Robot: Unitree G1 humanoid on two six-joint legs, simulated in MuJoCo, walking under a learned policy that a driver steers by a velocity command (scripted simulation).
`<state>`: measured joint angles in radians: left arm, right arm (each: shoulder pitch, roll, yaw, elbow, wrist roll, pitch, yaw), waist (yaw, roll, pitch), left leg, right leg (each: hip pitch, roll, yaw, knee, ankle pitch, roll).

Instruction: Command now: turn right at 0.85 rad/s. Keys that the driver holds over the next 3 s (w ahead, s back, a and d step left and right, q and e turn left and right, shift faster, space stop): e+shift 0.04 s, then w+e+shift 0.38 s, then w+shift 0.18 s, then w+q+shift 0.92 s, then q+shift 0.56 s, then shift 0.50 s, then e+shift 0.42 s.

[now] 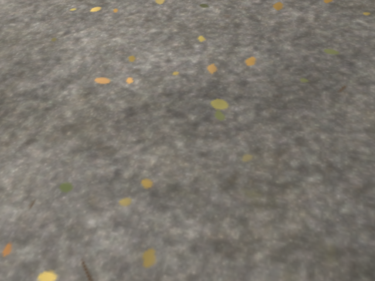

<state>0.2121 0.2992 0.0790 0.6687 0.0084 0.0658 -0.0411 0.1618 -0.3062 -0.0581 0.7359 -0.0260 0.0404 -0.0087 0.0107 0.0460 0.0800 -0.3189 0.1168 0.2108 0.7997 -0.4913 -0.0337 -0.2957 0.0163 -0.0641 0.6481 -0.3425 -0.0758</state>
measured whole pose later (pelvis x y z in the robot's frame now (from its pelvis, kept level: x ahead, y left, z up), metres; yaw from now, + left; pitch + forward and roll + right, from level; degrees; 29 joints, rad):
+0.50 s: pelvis +0.14 -0.01 +0.01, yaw -26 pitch +4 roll +1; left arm 0.34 0.33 0.08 0.70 0.00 -0.03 -0.03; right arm 0.09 -0.30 -0.02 0.65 -0.04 -0.06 -0.01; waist 0.05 -0.01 -0.04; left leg -0.39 -0.04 -0.04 0.54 -0.21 -0.01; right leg -0.21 0.16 0.30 0.70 -0.45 -0.09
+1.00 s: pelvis +0.43 -0.20 +0.01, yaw -19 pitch +2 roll +0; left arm 0.15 0.26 0.01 0.68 0.06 -0.07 0.00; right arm 0.43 -0.29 -0.06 0.86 0.00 -0.05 0.03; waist -0.06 0.02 0.01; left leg -0.37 0.02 -0.05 1.22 -0.31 0.10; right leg -0.35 -0.01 -0.07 0.59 -0.27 -0.01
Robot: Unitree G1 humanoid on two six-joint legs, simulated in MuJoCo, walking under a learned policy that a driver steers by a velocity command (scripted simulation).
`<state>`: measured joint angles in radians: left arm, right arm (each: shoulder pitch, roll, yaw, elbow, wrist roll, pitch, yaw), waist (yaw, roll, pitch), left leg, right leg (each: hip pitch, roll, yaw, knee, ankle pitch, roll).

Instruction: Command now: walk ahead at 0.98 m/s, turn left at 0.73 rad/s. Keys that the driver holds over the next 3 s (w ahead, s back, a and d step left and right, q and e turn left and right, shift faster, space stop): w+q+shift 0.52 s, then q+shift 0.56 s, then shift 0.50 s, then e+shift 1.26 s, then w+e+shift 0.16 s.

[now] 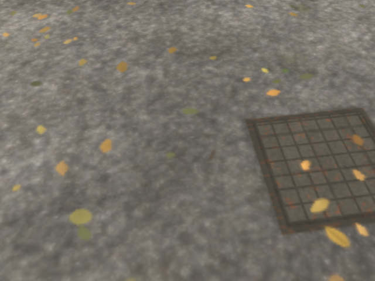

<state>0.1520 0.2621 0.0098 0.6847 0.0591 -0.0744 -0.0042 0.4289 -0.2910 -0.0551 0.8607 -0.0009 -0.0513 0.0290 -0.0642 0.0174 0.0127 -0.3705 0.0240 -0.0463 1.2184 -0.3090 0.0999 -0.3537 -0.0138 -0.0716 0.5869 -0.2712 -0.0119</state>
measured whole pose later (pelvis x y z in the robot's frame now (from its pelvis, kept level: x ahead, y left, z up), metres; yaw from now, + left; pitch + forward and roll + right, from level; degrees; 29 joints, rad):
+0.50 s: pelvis +0.43 +0.08 -0.01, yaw +27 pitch -1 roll +1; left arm 0.14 0.22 -0.02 0.66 0.07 -0.08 0.00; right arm 0.37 -0.33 -0.07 0.83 -0.01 -0.01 0.01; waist -0.02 0.00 0.06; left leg -0.25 -0.23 0.01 0.53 -0.26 0.20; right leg -0.54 -0.11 0.11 1.31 -0.35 0.05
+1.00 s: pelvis +0.72 +0.16 +0.01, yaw +56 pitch +0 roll -1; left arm 0.24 0.29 0.03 0.71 0.03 -0.04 0.02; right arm 0.11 -0.36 -0.08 0.61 -0.03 0.08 0.04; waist 0.02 0.02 0.12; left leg -0.61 0.00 0.02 1.09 -0.33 -0.01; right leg -0.31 -0.09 -0.20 0.47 -0.15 -0.01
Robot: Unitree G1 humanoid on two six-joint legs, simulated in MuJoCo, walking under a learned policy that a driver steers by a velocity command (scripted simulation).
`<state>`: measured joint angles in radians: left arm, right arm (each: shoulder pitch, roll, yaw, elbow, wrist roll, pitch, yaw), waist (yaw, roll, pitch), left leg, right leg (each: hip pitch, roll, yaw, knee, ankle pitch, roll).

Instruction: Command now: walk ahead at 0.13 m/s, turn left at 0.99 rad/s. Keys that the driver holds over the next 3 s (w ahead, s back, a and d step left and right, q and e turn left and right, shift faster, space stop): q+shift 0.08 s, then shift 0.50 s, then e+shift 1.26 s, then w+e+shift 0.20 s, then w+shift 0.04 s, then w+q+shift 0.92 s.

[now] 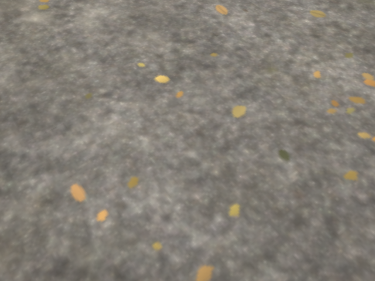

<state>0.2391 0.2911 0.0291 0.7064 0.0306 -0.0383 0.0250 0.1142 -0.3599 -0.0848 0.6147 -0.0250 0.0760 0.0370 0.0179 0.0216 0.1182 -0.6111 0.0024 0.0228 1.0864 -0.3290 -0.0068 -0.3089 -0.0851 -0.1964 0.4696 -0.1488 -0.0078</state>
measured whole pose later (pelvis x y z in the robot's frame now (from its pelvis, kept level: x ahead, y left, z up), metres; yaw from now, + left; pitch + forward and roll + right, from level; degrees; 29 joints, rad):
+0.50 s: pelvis +0.06 +0.01 +0.00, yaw +15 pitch +0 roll +0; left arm 0.24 0.26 0.03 0.72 0.01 0.07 0.01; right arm 0.17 -0.24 -0.02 0.68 -0.02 0.04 0.01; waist 0.00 0.00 0.04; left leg -0.31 -0.07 -0.02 0.51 -0.20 0.06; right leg -0.31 -0.01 -0.03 0.67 -0.37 0.00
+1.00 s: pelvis +0.05 +0.00 +0.00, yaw -1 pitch +1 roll +0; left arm 0.19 0.31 0.09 0.65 0.01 0.09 -0.05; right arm 0.21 -0.26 -0.04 0.69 -0.04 0.02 -0.05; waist 0.00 -0.03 0.06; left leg -0.28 0.04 0.16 0.49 -0.22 0.03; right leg -0.47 0.01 -0.03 1.01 -0.45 0.01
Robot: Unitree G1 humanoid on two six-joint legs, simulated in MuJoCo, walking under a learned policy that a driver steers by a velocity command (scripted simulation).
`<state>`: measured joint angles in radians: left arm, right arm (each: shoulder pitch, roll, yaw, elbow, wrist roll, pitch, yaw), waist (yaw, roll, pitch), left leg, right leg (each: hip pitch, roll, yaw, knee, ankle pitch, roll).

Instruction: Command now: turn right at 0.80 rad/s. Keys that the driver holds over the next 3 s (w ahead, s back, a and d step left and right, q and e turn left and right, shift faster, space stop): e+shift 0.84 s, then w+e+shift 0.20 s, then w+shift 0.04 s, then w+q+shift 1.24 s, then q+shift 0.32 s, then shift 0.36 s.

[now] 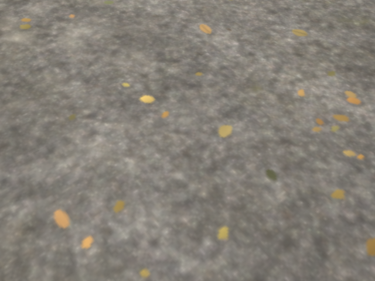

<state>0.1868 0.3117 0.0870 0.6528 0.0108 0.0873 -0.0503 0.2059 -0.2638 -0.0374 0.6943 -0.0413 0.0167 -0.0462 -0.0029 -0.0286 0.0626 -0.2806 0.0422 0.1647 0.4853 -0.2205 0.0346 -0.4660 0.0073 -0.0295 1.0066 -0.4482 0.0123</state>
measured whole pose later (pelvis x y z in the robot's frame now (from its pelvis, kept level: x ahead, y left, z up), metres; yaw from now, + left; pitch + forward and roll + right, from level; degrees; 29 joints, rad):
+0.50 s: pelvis +0.01 -0.03 +0.00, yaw -28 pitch +2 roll +1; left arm 0.25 0.34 0.10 0.63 0.02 0.07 -0.02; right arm 0.12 -0.29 -0.04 0.66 -0.02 0.03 -0.01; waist 0.05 0.00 0.07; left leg -0.47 -0.04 -0.09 0.79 -0.36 -0.04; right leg -0.30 0.15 0.24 0.53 -0.25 -0.06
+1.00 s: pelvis +0.03 -0.04 +0.00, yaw -56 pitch +1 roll +0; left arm 0.14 0.32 0.08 0.63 0.02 0.10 -0.12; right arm 0.27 -0.32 -0.06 0.68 -0.04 0.00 -0.01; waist -0.03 0.01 0.04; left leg -0.15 0.12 0.28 0.43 -0.29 -0.02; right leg -0.37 -0.05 -0.07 0.79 -0.45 -0.01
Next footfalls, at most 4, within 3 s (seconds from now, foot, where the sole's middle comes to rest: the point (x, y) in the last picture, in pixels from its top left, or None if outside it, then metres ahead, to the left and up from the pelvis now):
0.14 right None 0.01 -0.12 -0.77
0.58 left None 0.14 0.03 -0.77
1.08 right None -0.05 -0.13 -0.77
1.52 left None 0.23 -0.46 -0.77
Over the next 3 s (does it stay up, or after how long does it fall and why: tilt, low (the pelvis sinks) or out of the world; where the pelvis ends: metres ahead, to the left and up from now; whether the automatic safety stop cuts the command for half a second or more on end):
stays up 0.97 -0.91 -0.01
